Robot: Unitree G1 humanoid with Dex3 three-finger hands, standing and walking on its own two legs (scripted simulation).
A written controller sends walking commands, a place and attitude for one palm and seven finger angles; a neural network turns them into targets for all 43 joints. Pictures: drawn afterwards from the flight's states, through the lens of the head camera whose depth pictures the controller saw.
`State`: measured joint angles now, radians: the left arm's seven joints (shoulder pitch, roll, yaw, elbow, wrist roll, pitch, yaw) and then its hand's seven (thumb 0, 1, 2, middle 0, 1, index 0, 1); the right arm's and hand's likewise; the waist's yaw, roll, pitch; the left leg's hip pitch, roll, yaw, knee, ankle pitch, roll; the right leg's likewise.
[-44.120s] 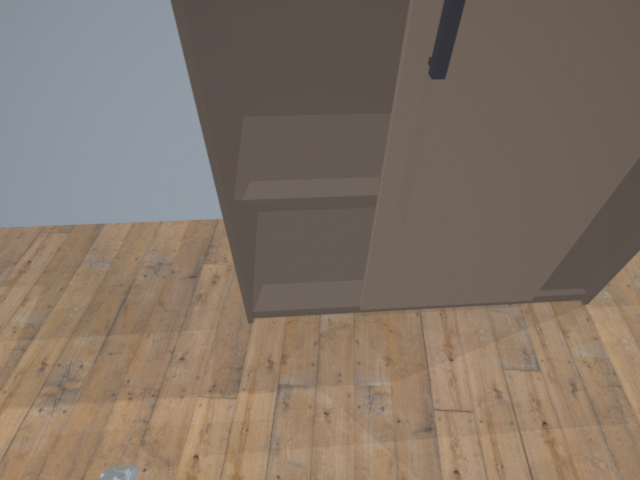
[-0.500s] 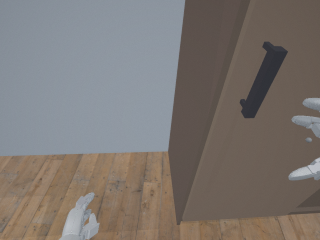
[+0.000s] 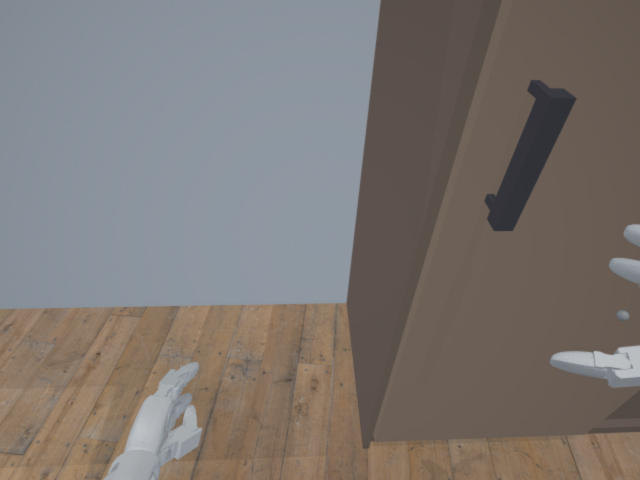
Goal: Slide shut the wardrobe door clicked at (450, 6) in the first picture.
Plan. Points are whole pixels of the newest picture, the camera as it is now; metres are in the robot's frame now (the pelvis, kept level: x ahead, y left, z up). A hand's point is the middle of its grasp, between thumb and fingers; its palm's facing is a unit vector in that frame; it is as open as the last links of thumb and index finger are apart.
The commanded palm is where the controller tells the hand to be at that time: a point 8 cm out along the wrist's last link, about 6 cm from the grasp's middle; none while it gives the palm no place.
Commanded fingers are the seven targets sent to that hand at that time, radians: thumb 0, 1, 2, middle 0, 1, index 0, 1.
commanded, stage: draw the hand back to the body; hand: right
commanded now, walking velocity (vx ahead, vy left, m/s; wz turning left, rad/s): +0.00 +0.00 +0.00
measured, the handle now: (517, 158) +0.41 -0.25 +0.24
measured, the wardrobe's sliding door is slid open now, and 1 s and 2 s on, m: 0.01 0.01 0.01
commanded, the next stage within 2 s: step back with the hand held close in 0.92 s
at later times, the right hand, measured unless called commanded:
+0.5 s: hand (575, 310) +0.23 -0.26 +0.17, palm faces +0.41 +0.83 -0.38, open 9.2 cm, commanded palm +0.18 -0.30 +0.18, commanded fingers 0.00 -0.86 -0.88 0.20 0.32 0.20 0.32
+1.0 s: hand (564, 316) +0.23 -0.25 +0.17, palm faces +0.42 +0.83 -0.36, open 7.4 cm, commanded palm +0.18 -0.28 +0.18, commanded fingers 0.00 -0.90 -0.90 0.20 0.30 0.20 0.30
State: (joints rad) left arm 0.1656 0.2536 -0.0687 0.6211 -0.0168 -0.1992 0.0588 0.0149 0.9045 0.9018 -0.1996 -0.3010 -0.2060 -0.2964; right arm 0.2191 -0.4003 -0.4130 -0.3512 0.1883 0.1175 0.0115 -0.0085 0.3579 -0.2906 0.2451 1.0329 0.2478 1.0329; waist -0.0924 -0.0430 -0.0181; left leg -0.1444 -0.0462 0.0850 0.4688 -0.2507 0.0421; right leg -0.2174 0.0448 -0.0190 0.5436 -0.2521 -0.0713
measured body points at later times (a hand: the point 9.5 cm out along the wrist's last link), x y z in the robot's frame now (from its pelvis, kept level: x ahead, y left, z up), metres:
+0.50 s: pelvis +0.03 +0.00 +0.01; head +0.00 +0.01 +0.46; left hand +0.20 +0.23 -0.08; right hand +0.21 -0.30 +0.19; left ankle +0.01 +0.09 -0.73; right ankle +0.03 -0.06 -0.73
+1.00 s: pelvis +0.03 +0.01 +0.01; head +0.00 +0.03 +0.46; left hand +0.22 +0.23 -0.08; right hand +0.20 -0.29 +0.19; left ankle +0.01 +0.10 -0.73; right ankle +0.03 -0.06 -0.73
